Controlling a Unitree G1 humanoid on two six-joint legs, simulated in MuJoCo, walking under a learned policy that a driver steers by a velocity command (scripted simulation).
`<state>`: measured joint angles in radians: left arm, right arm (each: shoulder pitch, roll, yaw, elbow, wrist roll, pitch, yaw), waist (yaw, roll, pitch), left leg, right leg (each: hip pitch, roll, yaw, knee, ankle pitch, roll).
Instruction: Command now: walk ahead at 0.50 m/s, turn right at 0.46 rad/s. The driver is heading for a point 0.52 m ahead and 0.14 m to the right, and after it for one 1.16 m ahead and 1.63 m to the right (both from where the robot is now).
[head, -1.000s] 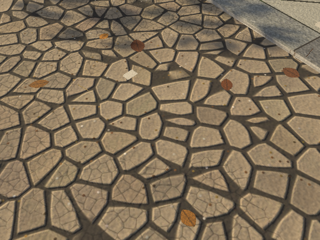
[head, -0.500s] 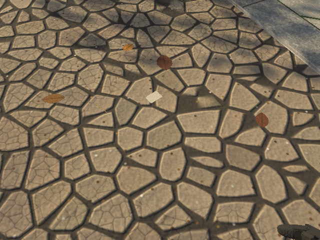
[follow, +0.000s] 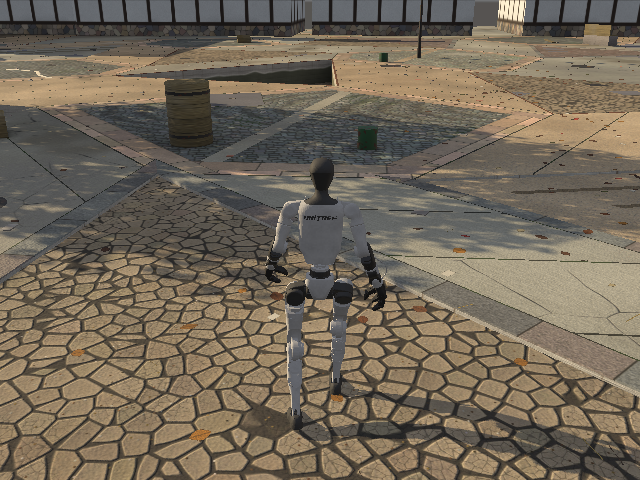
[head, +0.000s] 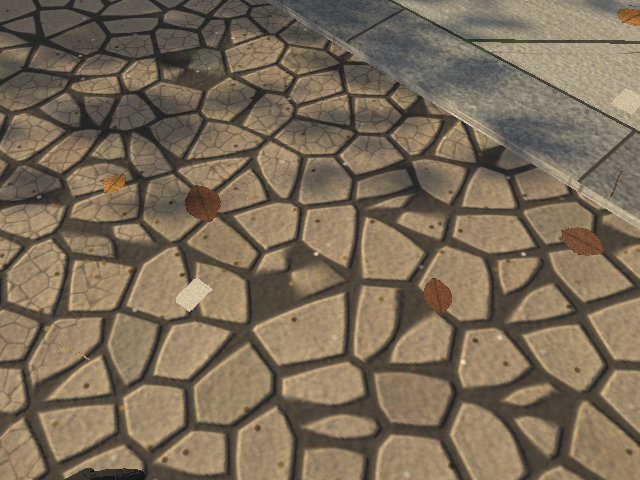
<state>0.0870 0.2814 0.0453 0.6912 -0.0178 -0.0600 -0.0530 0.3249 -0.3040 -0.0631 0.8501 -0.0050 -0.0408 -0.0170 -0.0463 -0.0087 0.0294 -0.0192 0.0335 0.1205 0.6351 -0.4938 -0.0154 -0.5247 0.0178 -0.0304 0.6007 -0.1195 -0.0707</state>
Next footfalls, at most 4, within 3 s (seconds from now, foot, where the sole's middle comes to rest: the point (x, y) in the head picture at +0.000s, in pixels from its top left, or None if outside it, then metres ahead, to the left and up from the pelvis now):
0.46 left None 0.45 0.08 -0.75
0.98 right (457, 402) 0.60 -0.28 -0.75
1.46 left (442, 268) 0.94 -0.30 -0.75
1.96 right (606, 293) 0.85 -0.68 -0.75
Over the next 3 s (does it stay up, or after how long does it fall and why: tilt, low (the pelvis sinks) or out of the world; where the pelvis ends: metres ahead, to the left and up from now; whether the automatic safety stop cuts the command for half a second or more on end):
stays up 1.07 -1.00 0.05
